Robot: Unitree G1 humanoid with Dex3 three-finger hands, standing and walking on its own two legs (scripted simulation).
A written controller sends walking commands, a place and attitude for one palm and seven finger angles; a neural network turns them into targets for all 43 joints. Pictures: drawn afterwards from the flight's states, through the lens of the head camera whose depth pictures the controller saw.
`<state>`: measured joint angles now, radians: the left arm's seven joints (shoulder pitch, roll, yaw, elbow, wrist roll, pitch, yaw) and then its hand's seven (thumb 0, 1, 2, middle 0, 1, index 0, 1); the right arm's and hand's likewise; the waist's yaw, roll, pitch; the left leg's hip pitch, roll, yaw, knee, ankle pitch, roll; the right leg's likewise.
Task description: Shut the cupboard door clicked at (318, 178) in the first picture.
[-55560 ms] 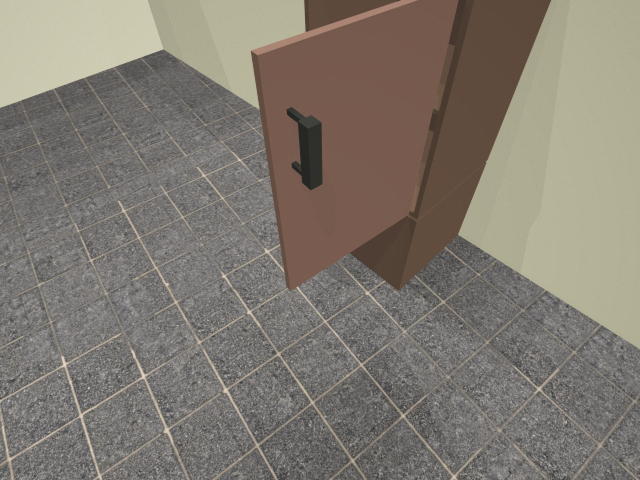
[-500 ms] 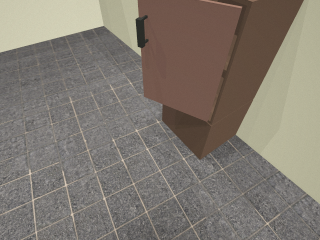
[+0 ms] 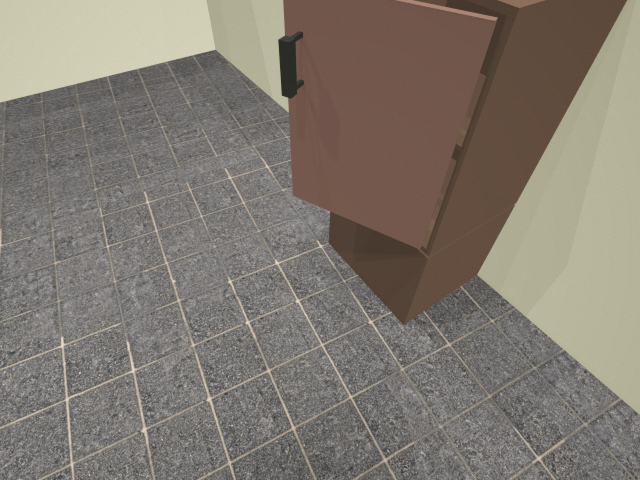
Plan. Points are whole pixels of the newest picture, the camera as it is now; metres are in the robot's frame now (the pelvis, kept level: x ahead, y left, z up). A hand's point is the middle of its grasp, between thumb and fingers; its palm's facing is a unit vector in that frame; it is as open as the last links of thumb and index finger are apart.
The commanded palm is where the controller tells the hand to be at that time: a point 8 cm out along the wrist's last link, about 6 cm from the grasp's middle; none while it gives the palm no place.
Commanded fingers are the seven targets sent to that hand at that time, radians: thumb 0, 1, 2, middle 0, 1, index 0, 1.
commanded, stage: walk to a spot facing it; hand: left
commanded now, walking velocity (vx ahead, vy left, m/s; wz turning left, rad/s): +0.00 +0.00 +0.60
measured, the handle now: (293, 64) +0.92 +0.11 +0.08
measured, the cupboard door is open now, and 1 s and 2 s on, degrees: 25 25 25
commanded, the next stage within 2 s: none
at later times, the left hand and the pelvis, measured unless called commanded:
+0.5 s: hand out of the picture +0.00 +0.25 -0.18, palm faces +0.28 -0.93 -0.25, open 7.4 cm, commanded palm none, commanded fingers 0.00 0.90 0.90 -0.20 -0.30 -0.20 -0.30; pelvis -0.02 +0.03 -0.01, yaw +16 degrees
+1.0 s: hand out of the picture -0.07 +0.20 -0.19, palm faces +0.59 -0.77 -0.23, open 7.4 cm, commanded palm none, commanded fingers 0.00 0.90 0.90 -0.20 -0.30 -0.20 -0.30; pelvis +0.00 +0.01 -0.02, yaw +37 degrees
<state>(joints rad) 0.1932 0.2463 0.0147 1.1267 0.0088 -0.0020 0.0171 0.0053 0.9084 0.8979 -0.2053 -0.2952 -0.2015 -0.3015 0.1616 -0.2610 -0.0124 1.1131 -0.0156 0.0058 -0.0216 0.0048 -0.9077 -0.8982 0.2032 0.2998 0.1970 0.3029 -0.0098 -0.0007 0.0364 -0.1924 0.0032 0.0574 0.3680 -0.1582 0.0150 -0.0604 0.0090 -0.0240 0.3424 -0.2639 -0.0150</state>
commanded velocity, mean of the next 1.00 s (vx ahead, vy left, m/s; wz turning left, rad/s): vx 0.02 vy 0.00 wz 0.60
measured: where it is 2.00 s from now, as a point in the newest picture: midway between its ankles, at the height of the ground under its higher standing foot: outside the picture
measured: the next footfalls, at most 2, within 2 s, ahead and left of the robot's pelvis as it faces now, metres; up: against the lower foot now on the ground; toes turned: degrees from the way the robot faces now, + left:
right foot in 0.68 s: +0.05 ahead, -0.12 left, +0.00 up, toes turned +24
left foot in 1.02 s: -0.03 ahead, +0.13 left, +0.00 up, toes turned +42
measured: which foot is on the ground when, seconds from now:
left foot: down 0.00-0.68, up 0.70-1.00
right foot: down 0.00-0.28, up 0.30-0.66, down 0.68-1.00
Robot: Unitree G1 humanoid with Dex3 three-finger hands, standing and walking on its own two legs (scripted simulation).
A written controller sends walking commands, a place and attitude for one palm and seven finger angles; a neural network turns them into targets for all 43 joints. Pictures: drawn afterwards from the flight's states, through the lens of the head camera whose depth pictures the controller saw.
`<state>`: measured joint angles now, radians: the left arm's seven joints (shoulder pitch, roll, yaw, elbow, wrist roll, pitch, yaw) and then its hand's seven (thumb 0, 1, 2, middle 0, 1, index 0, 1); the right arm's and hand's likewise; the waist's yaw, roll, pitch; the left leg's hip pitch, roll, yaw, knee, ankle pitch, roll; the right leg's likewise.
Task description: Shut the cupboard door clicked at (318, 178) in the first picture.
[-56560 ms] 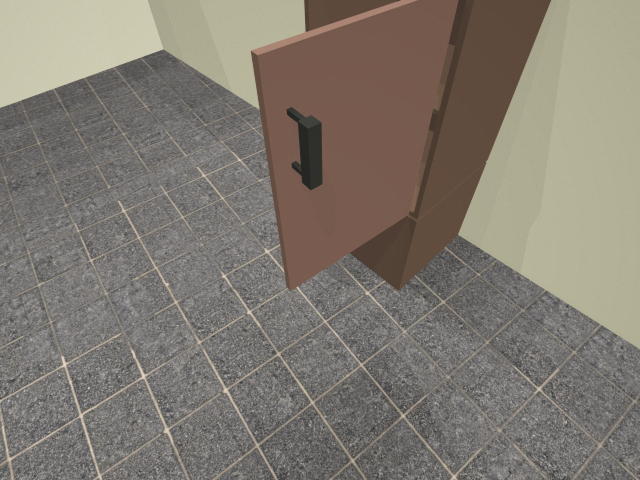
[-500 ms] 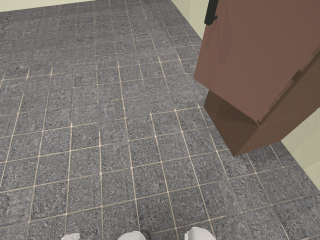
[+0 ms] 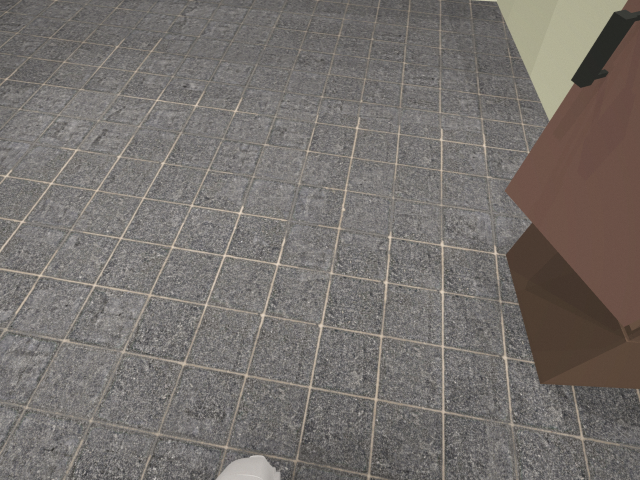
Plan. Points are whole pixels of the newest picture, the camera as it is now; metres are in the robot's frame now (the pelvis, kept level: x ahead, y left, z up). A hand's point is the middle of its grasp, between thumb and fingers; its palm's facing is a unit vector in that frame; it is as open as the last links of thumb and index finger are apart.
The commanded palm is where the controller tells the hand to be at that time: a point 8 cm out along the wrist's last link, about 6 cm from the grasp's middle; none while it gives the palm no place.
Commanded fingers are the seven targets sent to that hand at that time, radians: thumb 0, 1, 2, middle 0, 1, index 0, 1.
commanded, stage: walk to a spot facing it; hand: left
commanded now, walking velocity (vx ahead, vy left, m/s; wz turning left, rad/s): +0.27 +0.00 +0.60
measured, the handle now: (611, 48) +0.80 -0.47 +0.10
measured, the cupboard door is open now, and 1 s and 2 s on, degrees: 25 25 25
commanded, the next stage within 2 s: turn to face it in 1.08 s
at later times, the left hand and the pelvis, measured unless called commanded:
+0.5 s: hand (179, 416) +0.20 +0.21 -0.13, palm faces +0.21 -0.94 -0.27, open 7.4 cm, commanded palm none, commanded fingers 0.00 0.90 0.90 -0.20 -0.30 -0.20 -0.30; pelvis +0.12 -0.02 +0.00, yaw +14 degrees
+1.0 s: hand out of the picture +0.11 +0.18 -0.19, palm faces +0.61 -0.77 -0.19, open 7.4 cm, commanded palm none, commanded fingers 0.00 0.90 0.90 -0.20 -0.30 -0.20 -0.30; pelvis +0.25 +0.05 -0.02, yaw +35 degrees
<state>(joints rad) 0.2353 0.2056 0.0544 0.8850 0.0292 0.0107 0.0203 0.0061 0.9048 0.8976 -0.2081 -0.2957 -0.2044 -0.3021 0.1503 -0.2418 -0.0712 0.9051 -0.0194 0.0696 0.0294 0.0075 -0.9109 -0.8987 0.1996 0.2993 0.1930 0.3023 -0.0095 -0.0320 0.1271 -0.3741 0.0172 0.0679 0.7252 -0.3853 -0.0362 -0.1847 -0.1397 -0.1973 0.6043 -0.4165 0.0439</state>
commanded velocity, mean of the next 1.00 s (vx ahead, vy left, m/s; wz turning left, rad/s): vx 0.19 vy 0.00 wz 0.60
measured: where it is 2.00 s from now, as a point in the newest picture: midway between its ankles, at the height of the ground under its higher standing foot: (275, 405)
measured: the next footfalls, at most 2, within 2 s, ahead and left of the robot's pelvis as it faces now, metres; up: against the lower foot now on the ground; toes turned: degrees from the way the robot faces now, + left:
left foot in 0.02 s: +0.05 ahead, +0.11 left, +0.00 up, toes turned +5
right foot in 0.48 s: +0.24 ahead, -0.11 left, +0.00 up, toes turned +10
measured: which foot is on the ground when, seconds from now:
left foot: up 0.00-0.00, down 0.02-0.46, up 0.48-0.94, down 0.96-1.00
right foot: down 0.00-0.02, up 0.04-0.46, down 0.48-0.94, up 0.96-1.00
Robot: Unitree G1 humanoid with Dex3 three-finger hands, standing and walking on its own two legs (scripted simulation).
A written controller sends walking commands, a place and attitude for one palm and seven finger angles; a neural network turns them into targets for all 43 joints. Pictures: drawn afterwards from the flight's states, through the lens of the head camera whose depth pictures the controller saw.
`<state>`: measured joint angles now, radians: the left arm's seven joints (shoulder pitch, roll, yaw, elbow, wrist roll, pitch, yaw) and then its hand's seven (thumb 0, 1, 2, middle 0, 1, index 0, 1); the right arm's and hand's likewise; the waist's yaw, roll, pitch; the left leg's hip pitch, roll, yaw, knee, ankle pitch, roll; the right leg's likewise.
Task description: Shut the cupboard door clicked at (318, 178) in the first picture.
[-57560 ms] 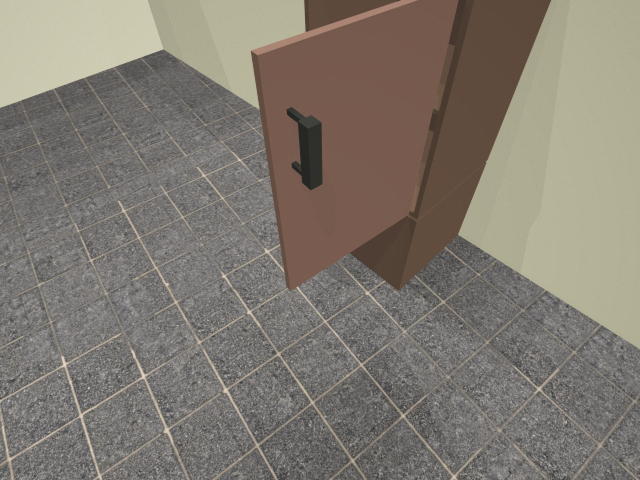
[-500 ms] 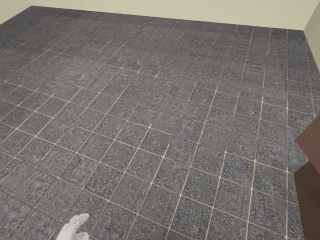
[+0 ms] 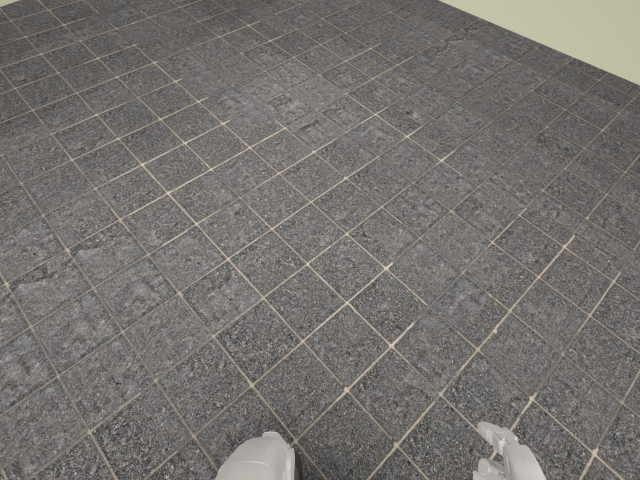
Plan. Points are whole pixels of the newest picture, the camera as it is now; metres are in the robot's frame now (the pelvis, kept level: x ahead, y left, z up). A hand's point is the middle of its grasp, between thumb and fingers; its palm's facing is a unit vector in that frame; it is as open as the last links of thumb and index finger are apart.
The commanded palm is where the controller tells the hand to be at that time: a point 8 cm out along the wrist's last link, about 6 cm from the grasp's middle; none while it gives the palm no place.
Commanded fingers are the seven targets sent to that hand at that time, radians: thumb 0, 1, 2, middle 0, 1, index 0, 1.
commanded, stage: walk to a spot facing it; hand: left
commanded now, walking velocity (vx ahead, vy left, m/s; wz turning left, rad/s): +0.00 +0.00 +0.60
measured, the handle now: out of the picture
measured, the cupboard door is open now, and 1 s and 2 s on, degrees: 25 25 25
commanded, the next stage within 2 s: turn to face it in 0.08 s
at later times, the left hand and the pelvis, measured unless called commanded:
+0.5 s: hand (203, 442) +0.16 +0.17 -0.14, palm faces +0.04 -0.98 -0.18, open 7.4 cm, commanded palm none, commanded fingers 0.00 0.90 0.90 -0.20 -0.30 -0.20 -0.30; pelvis +0.09 -0.01 +0.03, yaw +0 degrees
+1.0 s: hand (181, 397) +0.22 +0.22 -0.15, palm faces -0.16 -0.96 -0.22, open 7.4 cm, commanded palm none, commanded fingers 0.00 0.90 0.90 -0.20 -0.30 -0.20 -0.30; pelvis +0.12 +0.02 +0.03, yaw -15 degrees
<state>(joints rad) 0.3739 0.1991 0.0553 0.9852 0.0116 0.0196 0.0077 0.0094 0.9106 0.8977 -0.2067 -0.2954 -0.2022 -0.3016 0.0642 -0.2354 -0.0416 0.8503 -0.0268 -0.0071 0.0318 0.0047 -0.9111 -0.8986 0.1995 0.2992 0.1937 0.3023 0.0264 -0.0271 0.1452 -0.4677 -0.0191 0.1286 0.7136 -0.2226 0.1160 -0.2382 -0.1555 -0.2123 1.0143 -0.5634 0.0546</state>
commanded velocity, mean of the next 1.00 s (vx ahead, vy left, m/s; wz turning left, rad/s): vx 0.02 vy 0.00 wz -0.42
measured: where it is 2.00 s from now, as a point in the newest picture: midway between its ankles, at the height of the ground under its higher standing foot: outside the picture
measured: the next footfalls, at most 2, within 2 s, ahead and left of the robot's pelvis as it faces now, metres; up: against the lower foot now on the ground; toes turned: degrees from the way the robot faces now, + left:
right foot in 0.52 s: +0.13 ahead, -0.13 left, +0.00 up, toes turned -2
left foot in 0.88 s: +0.20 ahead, +0.13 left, +0.00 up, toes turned -9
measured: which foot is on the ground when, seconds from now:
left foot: down 0.00-0.54, up 0.56-0.86, down 0.88-1.00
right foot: up 0.00-0.50, down 0.52-0.88, up 0.90-1.00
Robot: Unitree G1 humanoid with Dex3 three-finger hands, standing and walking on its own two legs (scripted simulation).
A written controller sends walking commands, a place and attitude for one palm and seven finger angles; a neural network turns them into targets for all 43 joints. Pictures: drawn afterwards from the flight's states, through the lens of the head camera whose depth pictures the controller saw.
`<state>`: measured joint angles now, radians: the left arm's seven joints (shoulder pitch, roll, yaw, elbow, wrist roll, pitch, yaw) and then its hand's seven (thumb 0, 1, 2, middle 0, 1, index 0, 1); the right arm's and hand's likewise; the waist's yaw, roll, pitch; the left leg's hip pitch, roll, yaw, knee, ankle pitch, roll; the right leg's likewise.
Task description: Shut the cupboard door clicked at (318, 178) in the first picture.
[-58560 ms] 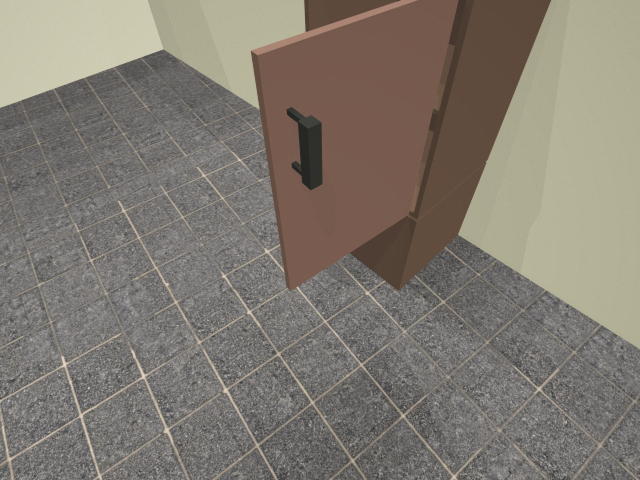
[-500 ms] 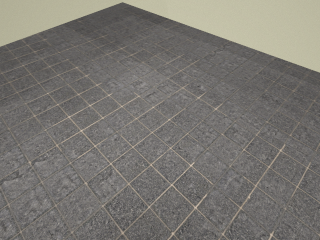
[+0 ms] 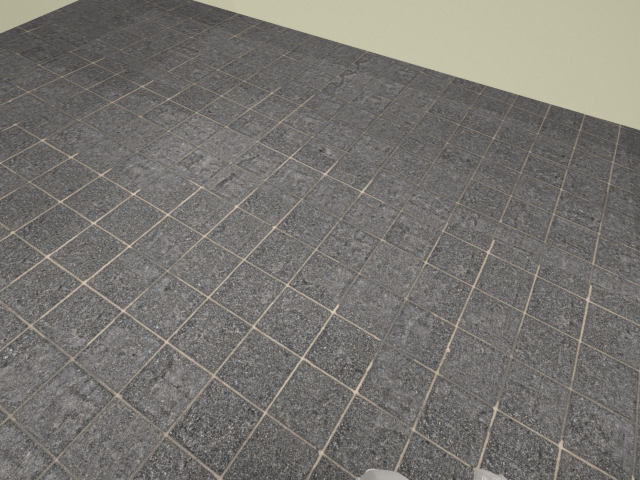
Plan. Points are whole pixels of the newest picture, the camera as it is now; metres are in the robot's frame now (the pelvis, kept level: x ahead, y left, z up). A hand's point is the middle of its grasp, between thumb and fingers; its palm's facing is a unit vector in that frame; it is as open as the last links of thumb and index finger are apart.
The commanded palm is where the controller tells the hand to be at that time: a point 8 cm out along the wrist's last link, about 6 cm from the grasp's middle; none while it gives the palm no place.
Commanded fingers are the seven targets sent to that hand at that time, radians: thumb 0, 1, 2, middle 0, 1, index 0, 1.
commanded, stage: turn to face it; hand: left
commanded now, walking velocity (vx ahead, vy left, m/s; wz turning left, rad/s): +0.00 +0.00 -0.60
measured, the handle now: out of the picture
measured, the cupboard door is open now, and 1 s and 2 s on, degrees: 25 25 25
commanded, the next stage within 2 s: none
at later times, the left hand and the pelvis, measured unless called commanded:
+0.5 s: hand out of the picture +0.13 +0.13 -0.15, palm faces -0.27 -0.93 -0.24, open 7.4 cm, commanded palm none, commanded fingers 0.00 0.90 0.90 -0.20 -0.30 -0.20 -0.30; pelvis +0.00 -0.03 +0.00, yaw -17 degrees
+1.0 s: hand (236, 428) +0.20 +0.13 -0.15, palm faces -0.53 -0.82 -0.24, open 7.4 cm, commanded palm none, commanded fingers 0.00 0.90 0.90 -0.20 -0.30 -0.20 -0.30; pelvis +0.00 +0.00 +0.00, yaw -36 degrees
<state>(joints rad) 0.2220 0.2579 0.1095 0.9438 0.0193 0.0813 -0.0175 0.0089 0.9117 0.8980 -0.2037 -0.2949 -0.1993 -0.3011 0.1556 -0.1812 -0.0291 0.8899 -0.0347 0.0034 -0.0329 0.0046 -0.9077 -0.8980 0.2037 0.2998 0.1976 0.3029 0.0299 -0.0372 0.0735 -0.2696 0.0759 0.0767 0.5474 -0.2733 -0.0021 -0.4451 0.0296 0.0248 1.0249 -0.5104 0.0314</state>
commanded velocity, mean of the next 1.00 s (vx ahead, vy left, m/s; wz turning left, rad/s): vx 0.00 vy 0.00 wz -0.60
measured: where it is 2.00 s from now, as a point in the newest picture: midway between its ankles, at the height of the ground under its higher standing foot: outside the picture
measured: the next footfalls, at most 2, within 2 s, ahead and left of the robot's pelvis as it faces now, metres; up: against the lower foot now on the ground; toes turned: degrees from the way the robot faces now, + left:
right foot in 0.24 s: +0.02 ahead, -0.14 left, +0.00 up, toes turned -14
left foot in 0.68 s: +0.11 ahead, +0.09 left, +0.00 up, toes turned -22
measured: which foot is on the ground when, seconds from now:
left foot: down 0.00-0.24, up 0.26-0.66, down 0.68-1.00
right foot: up 0.00-0.22, down 0.24-0.68, up 0.70-1.00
